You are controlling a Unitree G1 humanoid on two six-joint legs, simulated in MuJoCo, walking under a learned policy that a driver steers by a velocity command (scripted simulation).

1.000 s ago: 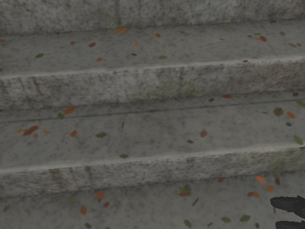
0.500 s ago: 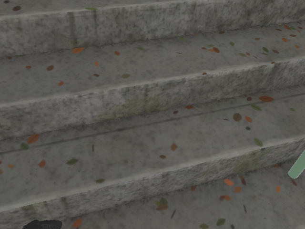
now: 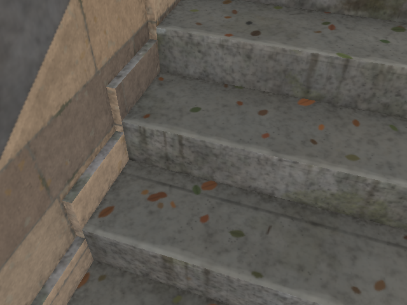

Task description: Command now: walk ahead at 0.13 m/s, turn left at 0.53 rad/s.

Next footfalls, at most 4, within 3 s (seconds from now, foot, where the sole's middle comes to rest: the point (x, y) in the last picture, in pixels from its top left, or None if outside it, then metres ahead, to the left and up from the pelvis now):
0.34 left None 0.36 0.20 -0.60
0.98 right None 0.27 -0.08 -0.60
1.42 left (304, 245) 0.62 -0.20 -0.44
1.78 right None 0.86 -0.49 -0.27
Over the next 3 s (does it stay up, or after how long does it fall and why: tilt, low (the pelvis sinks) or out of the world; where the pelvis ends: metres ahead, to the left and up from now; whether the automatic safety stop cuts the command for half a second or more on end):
stays up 1.72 -0.37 0.99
